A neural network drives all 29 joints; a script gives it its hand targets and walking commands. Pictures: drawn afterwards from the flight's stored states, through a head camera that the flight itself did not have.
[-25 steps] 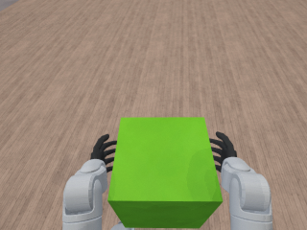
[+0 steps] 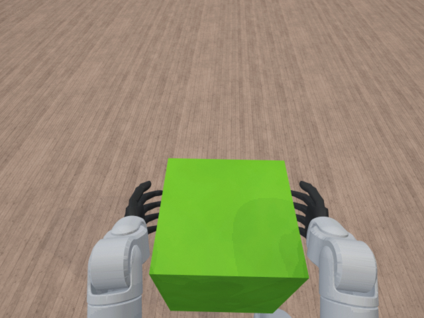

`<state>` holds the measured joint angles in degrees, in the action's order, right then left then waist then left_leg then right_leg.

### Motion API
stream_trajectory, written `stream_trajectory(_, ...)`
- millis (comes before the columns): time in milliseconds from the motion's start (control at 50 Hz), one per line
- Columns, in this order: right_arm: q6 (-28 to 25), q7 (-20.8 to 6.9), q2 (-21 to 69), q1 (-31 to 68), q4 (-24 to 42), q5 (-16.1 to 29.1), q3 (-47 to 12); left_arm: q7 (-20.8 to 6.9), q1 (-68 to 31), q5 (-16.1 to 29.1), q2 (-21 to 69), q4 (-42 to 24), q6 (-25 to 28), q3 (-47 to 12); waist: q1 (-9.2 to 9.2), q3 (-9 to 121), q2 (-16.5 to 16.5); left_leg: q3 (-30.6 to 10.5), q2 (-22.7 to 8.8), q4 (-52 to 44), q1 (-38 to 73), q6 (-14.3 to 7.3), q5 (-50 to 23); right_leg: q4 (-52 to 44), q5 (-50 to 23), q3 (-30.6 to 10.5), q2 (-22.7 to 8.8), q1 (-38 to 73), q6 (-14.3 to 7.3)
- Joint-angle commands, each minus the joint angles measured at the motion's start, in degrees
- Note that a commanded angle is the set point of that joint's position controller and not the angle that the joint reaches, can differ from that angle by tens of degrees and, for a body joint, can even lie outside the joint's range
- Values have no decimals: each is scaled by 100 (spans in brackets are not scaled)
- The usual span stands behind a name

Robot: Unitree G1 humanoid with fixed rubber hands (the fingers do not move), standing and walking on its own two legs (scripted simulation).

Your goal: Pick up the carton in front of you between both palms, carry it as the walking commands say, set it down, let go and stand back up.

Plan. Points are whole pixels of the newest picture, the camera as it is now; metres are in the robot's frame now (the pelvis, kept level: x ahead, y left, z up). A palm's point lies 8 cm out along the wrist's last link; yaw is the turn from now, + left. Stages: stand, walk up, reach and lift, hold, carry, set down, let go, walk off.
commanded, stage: carry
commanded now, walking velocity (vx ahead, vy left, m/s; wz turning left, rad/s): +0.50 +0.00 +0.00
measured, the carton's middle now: (223, 240) +0.27 +0.00 -0.01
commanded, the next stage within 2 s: none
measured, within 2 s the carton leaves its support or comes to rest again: neither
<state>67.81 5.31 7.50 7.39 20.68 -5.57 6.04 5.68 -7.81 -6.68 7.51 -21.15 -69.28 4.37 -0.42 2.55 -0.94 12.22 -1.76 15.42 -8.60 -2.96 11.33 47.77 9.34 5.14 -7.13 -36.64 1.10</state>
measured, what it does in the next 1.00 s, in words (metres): walks ahead: right foot, then left foot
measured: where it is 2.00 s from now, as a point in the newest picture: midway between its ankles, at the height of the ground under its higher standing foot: (212, 176)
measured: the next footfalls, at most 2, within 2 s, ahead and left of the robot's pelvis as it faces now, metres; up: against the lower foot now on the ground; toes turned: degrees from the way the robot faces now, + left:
right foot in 0.20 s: +0.33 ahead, -0.13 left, +0.00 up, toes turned -10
left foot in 0.70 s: +0.67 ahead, +0.09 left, +0.00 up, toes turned +12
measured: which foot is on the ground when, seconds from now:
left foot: down 0.00-0.22, up 0.24-0.68, down 0.70-1.00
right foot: up 0.00-0.18, down 0.20-0.72, up 0.74-1.00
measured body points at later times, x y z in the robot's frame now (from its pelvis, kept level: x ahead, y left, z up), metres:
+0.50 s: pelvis +0.33 -0.05 +0.00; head +0.36 -0.07 +0.45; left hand +0.60 +0.11 +0.07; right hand +0.62 -0.19 +0.06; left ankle +0.42 +0.12 -0.69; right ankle +0.29 -0.12 -0.75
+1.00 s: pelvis +0.67 +0.01 +0.00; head +0.70 +0.03 +0.45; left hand +0.95 +0.16 +0.06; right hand +0.95 -0.14 +0.07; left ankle +0.63 +0.08 -0.75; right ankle +0.75 -0.15 -0.69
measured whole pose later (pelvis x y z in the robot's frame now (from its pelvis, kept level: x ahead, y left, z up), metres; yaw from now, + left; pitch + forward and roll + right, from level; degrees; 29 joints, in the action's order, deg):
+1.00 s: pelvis +0.67 +0.01 +0.00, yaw +0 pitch +4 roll -1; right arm 68.3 5.2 7.6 8.1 22.2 -5.5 6.2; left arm 5.5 -8.5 -6.5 7.6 -22.6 -69.6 4.6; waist -0.3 1.5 -0.8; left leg 12.1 -1.5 15.0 -8.0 -3.1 11.6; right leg 47.6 9.9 5.2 -6.9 -35.9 1.0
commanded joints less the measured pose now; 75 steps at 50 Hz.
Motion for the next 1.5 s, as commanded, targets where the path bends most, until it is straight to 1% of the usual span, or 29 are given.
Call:
stream_trajectory(0,25,-1604,5136,2646,706,2451,-4094,-1336,-2785,2383,5413,-739,171,-4174,-46,1505,834,-749,-1288,-532,1498,-459,-1610,-903,-516,277,95,-94,14)
stream_trajectory(100,212,-1538,4807,2400,415,2203,-3972,-1420,-2636,2375,5021,-509,-79,-4038,-67,1055,949,-419,-1232,-265,1672,-254,-2403,-1957,-920,569,321,503,-217)
stream_trajectory(160,289,-1531,4737,2546,271,2171,-3985,-1480,-2582,2346,4964,-215,-156,-3882,87,1470,726,147,-901,1460,1176,87,-3256,-2474,-468,1113,805,2488,-281)
stream_trajectory(180,306,-1531,4688,2626,236,2170,-3984,-1500,-2533,2326,4960,-129,-165,-3821,203,1852,288,106,-780,2629,222,251,-1983,-2439,11,376,201,3741,-302)
stream_trajectory(200,357,-1522,4788,2787,320,2246,-4091,-1528,-2599,2267,4830,47,-129,-3749,196,2422,-1173,-132,-157,4482,-1649,542,-438,-2888,977,-2406,-1483,5240,-1126)
stream_trajectory(220,346,-1542,4756,2847,287,2237,-4085,-1538,-2442,2281,5037,234,-85,-3746,207,2262,-1711,-676,263,5377,-2770,512,1552,-3557,288,-3559,-1793,5375,-1434)
stream_trajectory(280,142,-1586,5338,3066,190,2323,-4228,-1581,-2838,2430,5610,-28,88,-3852,145,2006,-312,-1237,-519,5521,-2984,192,903,-3245,-1230,-1789,-1382,4507,-1019)
stream_trajectory(320,21,-1567,5627,3142,265,2375,-4310,-1590,-3050,2516,5780,-231,189,-3936,117,2027,-429,-1109,-604,4949,-2622,234,422,-3482,-859,-1103,-1149,4033,-784)
stream_trajectory(400,-126,-1449,5701,2921,508,2324,-4404,-1620,-2878,2594,5714,-510,274,-3993,104,1853,-644,-794,-578,3901,-2909,422,-36,-3833,-761,-498,-957,4148,-893)
stream_trajectory(600,226,-1440,4880,2598,690,2305,-4237,-1487,-2401,2296,4886,-589,-23,-3806,152,977,-770,-93,-190,1305,-2467,198,-1137,-3501,-2637,332,-684,4727,-670)
stream_trajectory(660,322,-1491,4785,2551,437,2302,-4108,-1477,-2524,2270,4790,-475,-130,-3789,13,1395,-669,404,314,743,-544,109,-896,-1921,-3632,875,-425,4297,-351)
stream_trajectory(680,332,-1512,4750,2551,364,2278,-4037,-1480,-2611,2268,4758,-453,-152,-3811,-93,1780,-319,10,-16,835,818,100,-482,-847,-2613,849,-260,3363,-220)
stream_trajectory(700,321,-1542,4676,2577,234,2207,-3945,-1478,-2787,2319,4792,-517,-201,-3880,-120,2407,919,-2567,-1723,622,2302,-582,348,903,-951,645,179,1672,25)
stream_trajectory(720,279,-1554,4836,2493,-8,2232,-3945,-1497,-2827,2328,4771,-505,-215,-3905,-108,2450,2003,-4290,-2381,-189,2827,-1098,-118,2090,1717,192,862,242,76)
stream_trajectory(760,191,-1574,5176,2642,98,2289,-3970,-1525,-3008,2398,5151,-342,-102,-3991,-107,2268,1060,-3126,-2082,123,2379,-954,-1596,2834,1623,-531,302,-208,-227)
stream_trajectory(780,133,-1580,5359,2798,183,2318,-3996,-1535,-3098,2447,5384,-343,-35,-4056,-74,2115,516,-2561,-1939,126,1940,-704,-1910,2439,1234,-572,62,-127,-272)
stream_trajectory(800,84,-1586,5503,2945,277,2370,-4047,-1537,-3148,2482,5537,-368,27,-4107,-36,2059,432,-2182,-1811,-28,1584,-506,-1675,2001,936,-575,-59,53,-268)
stream_trajectory(960,26,-1606,5273,2778,813,2490,-4100,-1325,-2915,2400,5521,-829,188,-4198,-34,1663,823,-902,-1347,-529,1550,-505,-1549,-312,-154,136,31,-155,37)
stream_trajectory(1080,214,-1548,4856,2347,474,2199,-3959,-1396,-2582,2350,5088,-577,-64,-4074,-70,1094,940,-435,-1189,-354,1717,-292,-2537,-1842,-923,584,348,397,-173)
stream_trajectory(1140,267,-1544,4814,2438,326,2150,-3966,-1466,-2557,2344,5037,-317,-132,-3969,48,1219,905,64,-965,943,1578,39,-3964,-2483,-1115,1001,734,1724,-243)
stream_trajectory(1160,274,-1544,4790,2468,289,2149,-3973,-1492,-2522,2319,5038,-234,-131,-3921,114,1517,629,254,-712,1880,1052,259,-3666,-2661,-1310,1087,773,2829,-223)
stream_trajectory(1180,270,-1547,4761,2509,244,2140,-3973,-1518,-2494,2306,5001,-196,-142,-3884,194,1983,81,99,-577,3109,-23,455,-1604,-2445,-2352,-17,-289,4179,-303)
stream_trajectory(1200,305,-1536,4874,2659,337,2217,-4105,-1549,-2498,2277,4971,66,-80,-3810,201,2601,-1453,-256,119,4749,-1946,670,998,-2451,-3297,-2205,-1749,5907,-1324)
stream_trajectory(1220,276,-1557,4874,2591,275,2200,-4100,-1555,-2278,2318,5103,149,-17,-3794,160,2593,-1502,-841,235,5607,-2328,588,1972,-2814,-3864,-2550,-1837,5539,-1593)
stream_trajectory(1280,60,-1588,5377,2985,395,2337,-4288,-1568,-2636,2394,5708,-150,190,-3879,153,2237,-398,-1255,-394,4813,-2246,339,1410,-2915,-4080,-1021,-1383,4511,-1134)
stream_trajectory(1320,-38,-1562,5654,3064,538,2434,-4375,-1553,-2806,2460,5872,-379,289,-3948,115,2263,-451,-1042,-393,3531,-1636,386,1124,-3132,-3613,-429,-1092,4064,-878)
stream_trajectory(1380,-143,-1480,5689,2726,697,2374,-4413,-1549,-2647,2494,5826,-647,354,-4004,101,2407,-580,-687,-155,2151,-1068,464,948,-3015,-3882,67,-917,4001,-905)
stream_trajectory(1440,-137,-1432,5497,2613,924,2330,-4416,-1547,-2414,2465,5600,-792,355,-4019,138,2450,-781,-464,-114,1438,-812,469,-81,-2742,-3861,320,-787,4046,-816)
stream_trajectory(1480,-64,-1439,5331,2615,1012,2326,-4386,-1528,-2421,2437,5423,-842,305,-4005,76,2315,-617,-334,-195,477,-234,502,-1442,-2419,-3000,535,-531,3692,-538)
